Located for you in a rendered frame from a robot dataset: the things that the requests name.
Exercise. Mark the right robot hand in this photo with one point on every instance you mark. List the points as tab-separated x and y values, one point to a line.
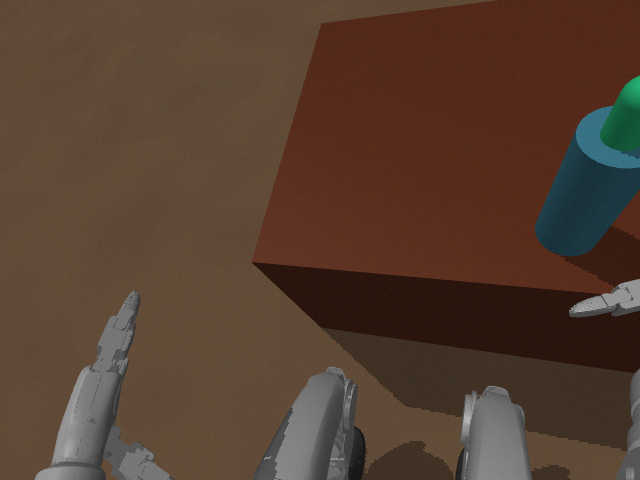
625	298

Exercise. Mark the left robot hand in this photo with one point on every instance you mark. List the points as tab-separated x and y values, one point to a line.
87	433

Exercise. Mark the left robot arm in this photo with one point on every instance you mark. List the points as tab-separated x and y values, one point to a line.
72	471

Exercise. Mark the bottle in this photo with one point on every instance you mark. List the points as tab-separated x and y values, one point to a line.
598	177

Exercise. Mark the left robot foot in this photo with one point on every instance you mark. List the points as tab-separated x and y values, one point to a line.
357	457

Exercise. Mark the right robot arm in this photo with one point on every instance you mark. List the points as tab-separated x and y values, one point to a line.
630	467

